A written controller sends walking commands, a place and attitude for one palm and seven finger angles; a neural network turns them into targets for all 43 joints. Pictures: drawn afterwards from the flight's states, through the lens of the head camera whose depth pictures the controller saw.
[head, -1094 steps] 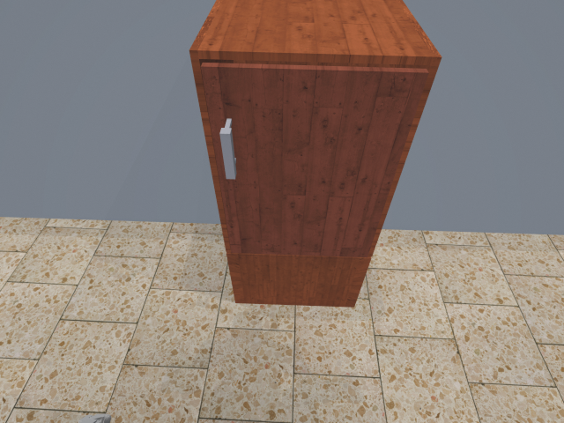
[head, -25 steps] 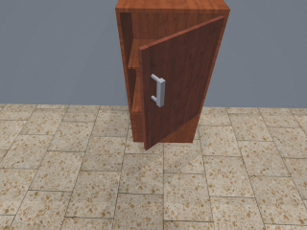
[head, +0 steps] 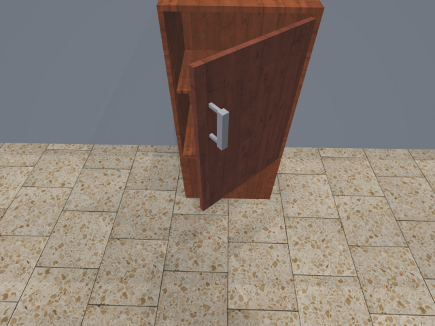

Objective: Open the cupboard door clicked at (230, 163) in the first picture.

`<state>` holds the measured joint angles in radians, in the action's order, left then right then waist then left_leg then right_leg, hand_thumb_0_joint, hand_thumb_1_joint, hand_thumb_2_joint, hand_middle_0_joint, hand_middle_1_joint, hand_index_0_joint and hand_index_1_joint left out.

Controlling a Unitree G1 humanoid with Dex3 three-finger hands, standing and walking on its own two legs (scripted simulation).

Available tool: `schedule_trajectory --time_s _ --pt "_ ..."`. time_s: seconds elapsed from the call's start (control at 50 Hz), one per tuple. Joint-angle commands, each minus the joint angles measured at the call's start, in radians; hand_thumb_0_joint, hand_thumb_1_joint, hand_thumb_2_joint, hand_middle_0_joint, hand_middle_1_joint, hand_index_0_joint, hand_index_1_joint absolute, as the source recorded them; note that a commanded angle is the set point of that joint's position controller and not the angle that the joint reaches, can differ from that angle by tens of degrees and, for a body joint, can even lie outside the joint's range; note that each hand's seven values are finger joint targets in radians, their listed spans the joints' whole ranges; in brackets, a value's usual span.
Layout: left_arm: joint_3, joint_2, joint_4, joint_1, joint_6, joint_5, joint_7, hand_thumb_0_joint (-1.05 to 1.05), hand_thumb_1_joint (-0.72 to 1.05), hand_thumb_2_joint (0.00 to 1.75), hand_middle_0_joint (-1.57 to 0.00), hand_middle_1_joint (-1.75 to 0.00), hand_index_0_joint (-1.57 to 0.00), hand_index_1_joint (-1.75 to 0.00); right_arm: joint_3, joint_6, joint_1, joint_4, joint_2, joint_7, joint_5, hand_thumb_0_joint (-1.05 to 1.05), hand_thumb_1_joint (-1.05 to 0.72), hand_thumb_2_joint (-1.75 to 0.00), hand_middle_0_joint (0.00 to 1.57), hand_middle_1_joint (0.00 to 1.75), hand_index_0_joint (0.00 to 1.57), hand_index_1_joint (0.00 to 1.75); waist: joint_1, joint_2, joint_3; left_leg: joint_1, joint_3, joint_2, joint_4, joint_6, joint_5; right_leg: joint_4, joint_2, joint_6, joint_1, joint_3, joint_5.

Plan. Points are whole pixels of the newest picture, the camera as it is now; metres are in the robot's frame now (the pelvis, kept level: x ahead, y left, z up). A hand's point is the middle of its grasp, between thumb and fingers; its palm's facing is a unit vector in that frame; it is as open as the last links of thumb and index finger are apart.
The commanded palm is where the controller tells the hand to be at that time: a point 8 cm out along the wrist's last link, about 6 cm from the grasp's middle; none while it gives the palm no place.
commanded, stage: look to check the result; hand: left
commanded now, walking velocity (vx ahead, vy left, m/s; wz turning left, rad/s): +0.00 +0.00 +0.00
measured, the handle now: (217, 126) +0.58 +0.03 +0.02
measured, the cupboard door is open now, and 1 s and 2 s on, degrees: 41 41 41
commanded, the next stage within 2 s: walk to a spot facing it in 0.24 s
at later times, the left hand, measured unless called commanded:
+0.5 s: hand out of the picture +0.00 +0.16 -0.18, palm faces +0.03 -0.99 -0.17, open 7.4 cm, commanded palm none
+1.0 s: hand out of the picture +0.09 +0.15 -0.16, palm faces -0.18 -0.94 -0.28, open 7.4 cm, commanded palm none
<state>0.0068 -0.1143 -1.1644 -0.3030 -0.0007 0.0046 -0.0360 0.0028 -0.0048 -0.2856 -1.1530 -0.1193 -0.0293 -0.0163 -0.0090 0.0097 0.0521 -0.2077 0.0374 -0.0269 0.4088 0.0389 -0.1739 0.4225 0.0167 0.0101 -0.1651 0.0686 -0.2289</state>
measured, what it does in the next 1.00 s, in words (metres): lifts its left foot, turning right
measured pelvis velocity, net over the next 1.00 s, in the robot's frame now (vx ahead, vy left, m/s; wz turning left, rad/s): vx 0.00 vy -0.03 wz -0.29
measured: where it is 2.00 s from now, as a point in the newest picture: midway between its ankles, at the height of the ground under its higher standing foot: outside the picture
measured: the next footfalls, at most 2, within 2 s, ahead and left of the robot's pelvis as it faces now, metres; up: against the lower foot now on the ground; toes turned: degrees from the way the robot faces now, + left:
left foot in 1.24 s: +0.11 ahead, +0.11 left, +0.00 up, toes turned -27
right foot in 1.56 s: -0.03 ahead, -0.14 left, +0.00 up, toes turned -41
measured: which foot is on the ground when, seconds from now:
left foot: down 0.00-0.76, up 0.78-1.00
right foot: down 0.00-1.00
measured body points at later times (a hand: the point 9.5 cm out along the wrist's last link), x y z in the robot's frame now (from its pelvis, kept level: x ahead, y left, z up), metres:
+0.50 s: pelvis +0.01 +0.00 +0.00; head +0.03 -0.01 +0.45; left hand +0.00 +0.21 -0.16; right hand -0.01 -0.22 -0.17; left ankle +0.03 +0.09 -0.74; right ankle +0.00 -0.11 -0.74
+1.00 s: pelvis +0.00 -0.03 +0.00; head +0.04 -0.07 +0.44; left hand +0.09 +0.20 -0.14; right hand +0.05 -0.31 -0.15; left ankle +0.02 +0.13 -0.67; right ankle -0.01 -0.11 -0.74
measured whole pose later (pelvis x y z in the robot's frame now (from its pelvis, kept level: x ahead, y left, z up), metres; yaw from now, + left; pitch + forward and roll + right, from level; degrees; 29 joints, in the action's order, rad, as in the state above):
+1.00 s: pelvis +0.00 -0.03 +0.00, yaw -17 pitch +1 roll +2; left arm 0.08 -0.18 -0.97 -0.25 0.03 0.02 -0.02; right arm 0.07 -0.05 -0.07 -0.93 -0.22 -0.03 -0.01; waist 0.04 0.01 0.09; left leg -0.46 -0.01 0.02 1.04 -0.05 -0.43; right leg 0.49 -0.07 0.07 -0.26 -0.10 -0.23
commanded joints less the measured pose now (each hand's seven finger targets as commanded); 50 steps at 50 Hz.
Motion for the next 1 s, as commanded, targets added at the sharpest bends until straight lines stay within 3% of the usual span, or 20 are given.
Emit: schedule_trajectory --time_s 0.0,0.34,0.44,0.5,0.58,0.62,0.66,0.7,0.72,0.74,0.76,0.78,0.8,0.84,0.9,0.98 --pt "0.015 -0.101 0.021 -0.072 -0.017 0.005 -0.006 0.0 0.9 0.9 -0.2 -0.3 -0.2 -0.3 0.008 0.007 -0.075 0.019 -0.08 -0.007 -0.001 0.0 -0.9 -0.9 0.2 0.3 0.2 0.3 0.0 -0.022 0.042 0.007 -0.102 0.108 -0.086 -0.003 -0.001 -0.112 0.09 0.029 -0.053 -0.097 -0.005" --pt "0.015 -0.1 0.021 -0.06 -0.017 0.003 -0.005 0.0 0.9 0.9 -0.2 -0.3 -0.2 -0.3 0.003 0.013 -0.061 0.009 -0.083 -0.01 -0.004 0.0 -0.9 -0.9 0.2 0.3 0.2 0.3 0.004 0.002 0.038 0.013 -0.109 0.113 -0.095 -0.004 0.044 -0.11 0.091 0.029 -0.02 -0.095 0.036" --pt "0.048 -0.126 0.054 -0.031 0.006 0.009 0.003 0.0 0.9 0.9 -0.2 -0.3 -0.2 -0.3 0.03 -0.005 -0.049 0.032 -0.112 -0.021 -0.003 0.0 -0.9 -0.9 0.2 0.3 0.2 0.3 0.0 -0.015 0.044 0.02 -0.065 0.141 -0.024 -0.001 0.016 -0.061 0.085 0.041 -0.093 -0.138 0.057" --pt "0.069 -0.137 0.094 -0.006 0.021 0.015 0.012 0.0 0.9 0.9 -0.2 -0.3 -0.2 -0.3 0.049 -0.013 -0.032 0.068 -0.143 -0.026 -0.005 0.0 -0.9 -0.9 0.2 0.3 0.2 0.3 0.0 0.014 0.04 0.001 -0.078 0.18 -0.025 0.012 -0.049 -0.003 0.058 0.042 -0.138 -0.148 0.029" --pt "0.084 -0.136 0.146 0.006 0.033 0.021 0.027 0.0 0.9 0.9 -0.2 -0.3 -0.2 -0.3 0.074 -0.012 -0.004 0.122 -0.193 -0.029 -0.009 0.0 -0.9 -0.9 0.2 0.3 0.2 0.3 0.007 0.087 0.011 -0.007 -0.143 0.268 -0.081 0.055 -0.15 0.132 0.003 0.031 -0.19 -0.131 -0.011" --pt "0.09 -0.132 0.165 0.003 0.038 0.022 0.033 0.0 0.9 0.9 -0.2 -0.3 -0.2 -0.3 0.084 -0.007 0.012 0.147 -0.218 -0.029 -0.01 0.0 -0.9 -0.9 0.2 0.3 0.2 0.3 0.02 0.12 -0.024 -0.024 -0.179 0.345 -0.111 0.097 -0.132 0.268 -0.015 0.021 -0.18 -0.095 -0.082" --pt "0.092 -0.127 0.187 0.015 0.042 0.023 0.04 0.0 0.9 0.9 -0.2 -0.3 -0.2 -0.3 0.087 -0.003 0.027 0.168 -0.228 -0.026 -0.015 0.0 -0.9 -0.9 0.2 0.3 0.2 0.3 0.021 0.148 -0.03 -0.031 -0.162 0.383 -0.104 0.122 -0.044 0.338 -0.006 0.009 -0.181 -0.067 -0.196" --pt "0.093 -0.123 0.185 -0.026 0.034 0.023 0.043 0.0 0.9 0.9 -0.2 -0.3 -0.2 -0.3 0.086 -0.003 0.061 0.189 -0.228 -0.024 -0.013 0.0 -0.9 -0.9 0.2 0.3 0.2 0.3 0.052 0.064 -0.041 -0.048 -0.07 0.342 0.017 0.086 0.072 0.203 -0.001 0.011 -0.105 -0.068 -0.091" --pt "0.099 -0.156 0.184 -0.05 0.027 0.026 0.039 0.0 0.9 0.9 -0.2 -0.3 -0.2 -0.3 0.087 -0.007 0.08 0.204 -0.218 -0.023 -0.008 0.0 -0.9 -0.9 0.2 0.3 0.2 0.3 0.066 -0.028 -0.033 -0.103 0.001 0.26 0.145 0.028 0.024 0.054 0.042 0.029 -0.052 -0.163 0.102" --pt "0.111 -0.248 0.185 -0.053 0.019 0.034 0.029 0.0 0.9 0.9 -0.2 -0.3 -0.2 -0.3 0.084 -0.011 0.081 0.228 -0.163 -0.017 0.003 0.0 -0.9 -0.9 0.2 0.3 0.2 0.3 0.054 -0.278 -0.045 -0.239 0.127 0.121 0.329 -0.048 -0.216 -0.063 0.233 0.096 0.025 -0.427 0.24" --pt "0.121 -0.273 0.182 -0.084 0.017 0.023 0.018 0.0 0.9 0.9 -0.2 -0.3 -0.2 -0.3 0.081 -0.024 0.146 0.249 -0.165 -0.015 0.0 0.0 -0.9 -0.9 0.2 0.3 0.2 0.3 0.097 -0.338 -0.03 -0.321 0.062 0.049 0.556 -0.066 -0.422 -0.124 0.301 0.155 0.029 -0.563 0.38" --pt "0.119 -0.265 0.182 -0.074 0.019 0.019 0.01 0.0 0.9 0.9 -0.2 -0.3 -0.2 -0.3 0.084 -0.029 0.166 0.251 -0.173 -0.014 0.0 0.0 -0.9 -0.9 0.2 0.3 0.2 0.3 0.082 -0.258 -0.011 -0.365 -0.029 0.063 0.663 -0.062 -0.394 -0.112 0.286 0.18 0.034 -0.557 0.395" --pt "0.12 -0.25 0.194 -0.035 0.021 0.018 0.004 0.0 0.9 0.9 -0.2 -0.3 -0.2 -0.3 0.085 -0.028 0.161 0.252 -0.168 -0.013 0.002 0.0 -0.9 -0.9 0.2 0.3 0.2 0.3 0.056 -0.175 -0.014 -0.389 -0.053 0.074 0.712 -0.066 -0.349 -0.076 0.27 0.194 0.05 -0.537 0.418" --pt "0.117 -0.249 0.219 -0.007 0.012 0.017 0.003 0.0 0.9 0.9 -0.2 -0.3 -0.2 -0.3 0.078 -0.024 0.17 0.261 -0.157 -0.008 0.002 0.0 -0.9 -0.9 0.2 0.3 0.2 0.3 0.044 -0.09 -0.057 -0.383 -0.064 0.081 0.712 -0.082 -0.285 -0.046 0.223 0.207 0.095 -0.473 0.445" --pt "0.117 -0.254 0.229 -0.017 0.01 0.018 0.005 0.0 0.9 0.9 -0.2 -0.3 -0.2 -0.3 0.077 -0.028 0.196 0.28 -0.156 -0.008 0.003 0.0 -0.9 -0.9 0.2 0.3 0.2 0.3 0.05 -0.112 -0.085 -0.356 -0.06 0.067 0.657 -0.093 -0.258 -0.037 0.185 0.185 0.121 -0.454 0.48" --pt "0.122 -0.268 0.26 -0.016 0.018 0.021 0.014 0.0 0.9 0.9 -0.2 -0.3 -0.2 -0.3 0.077 -0.031 0.235 0.309 -0.17 -0.01 0.005 0.0 -0.9 -0.9 0.2 0.3 0.2 0.3 0.056 -0.145 -0.06 -0.338 -0.066 0.053 0.601 -0.095 -0.251 -0.064 0.163 0.186 0.078 -0.489 0.396"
